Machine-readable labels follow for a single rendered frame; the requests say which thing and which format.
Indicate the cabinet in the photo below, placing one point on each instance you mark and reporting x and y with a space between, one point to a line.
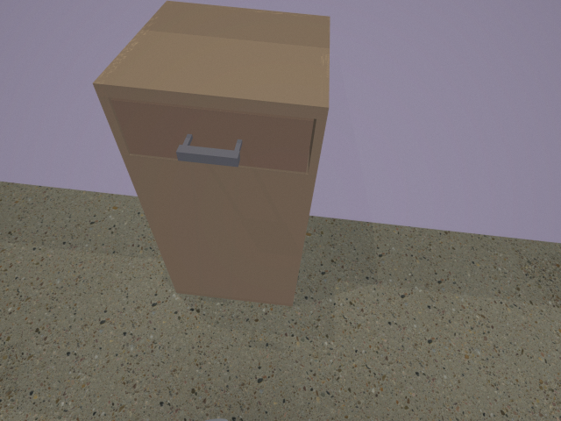
227 232

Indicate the drawer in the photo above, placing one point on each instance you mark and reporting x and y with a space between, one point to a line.
268 141

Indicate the handle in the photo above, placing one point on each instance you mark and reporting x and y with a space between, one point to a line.
207 155

